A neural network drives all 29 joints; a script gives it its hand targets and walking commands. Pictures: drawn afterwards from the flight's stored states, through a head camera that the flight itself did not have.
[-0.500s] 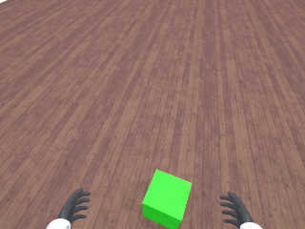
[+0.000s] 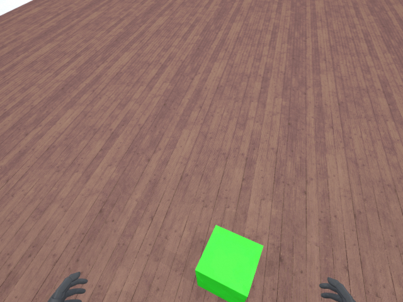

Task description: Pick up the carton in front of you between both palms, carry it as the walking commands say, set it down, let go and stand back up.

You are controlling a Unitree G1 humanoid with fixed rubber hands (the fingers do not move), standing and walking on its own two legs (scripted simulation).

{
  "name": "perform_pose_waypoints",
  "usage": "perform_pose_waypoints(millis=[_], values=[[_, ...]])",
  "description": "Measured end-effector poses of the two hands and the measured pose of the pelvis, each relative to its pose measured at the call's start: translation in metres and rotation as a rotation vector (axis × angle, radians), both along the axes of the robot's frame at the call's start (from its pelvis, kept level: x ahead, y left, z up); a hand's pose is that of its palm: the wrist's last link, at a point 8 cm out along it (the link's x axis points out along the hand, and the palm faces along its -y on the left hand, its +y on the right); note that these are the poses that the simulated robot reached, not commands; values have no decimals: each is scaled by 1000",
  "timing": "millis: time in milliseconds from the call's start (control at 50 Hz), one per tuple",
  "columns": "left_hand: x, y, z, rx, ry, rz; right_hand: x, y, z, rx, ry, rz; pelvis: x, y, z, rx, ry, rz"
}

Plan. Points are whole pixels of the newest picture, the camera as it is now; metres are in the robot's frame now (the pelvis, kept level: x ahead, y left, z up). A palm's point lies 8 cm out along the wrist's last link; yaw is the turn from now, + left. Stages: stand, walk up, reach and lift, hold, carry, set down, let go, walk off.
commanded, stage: stand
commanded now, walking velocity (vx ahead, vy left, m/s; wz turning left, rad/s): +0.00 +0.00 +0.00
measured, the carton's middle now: (228, 266) +0.37 -0.08 -0.65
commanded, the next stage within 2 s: none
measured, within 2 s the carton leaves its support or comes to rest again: neither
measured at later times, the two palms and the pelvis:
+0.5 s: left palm out of the picture +0.10 +0.30 -0.08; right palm out of the picture +0.10 -0.30 -0.10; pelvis -0.01 +0.00 +0.01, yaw +0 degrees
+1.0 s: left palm out of the picture +0.08 +0.31 -0.08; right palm out of the picture +0.07 -0.30 -0.10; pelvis -0.02 +0.00 +0.01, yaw +0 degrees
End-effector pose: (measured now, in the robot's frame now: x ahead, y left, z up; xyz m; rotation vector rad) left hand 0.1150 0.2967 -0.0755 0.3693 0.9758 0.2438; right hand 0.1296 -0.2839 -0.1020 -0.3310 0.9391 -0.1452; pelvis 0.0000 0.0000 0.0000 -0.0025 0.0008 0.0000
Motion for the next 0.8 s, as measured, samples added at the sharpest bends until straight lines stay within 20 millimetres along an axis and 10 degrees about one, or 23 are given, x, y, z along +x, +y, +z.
perform_pose_waypoints(millis=[800], values=[[-31,10,-7,-14,88,31,-50,-18,-1,-39,123,-28,-18,0,8,4,-36,1]])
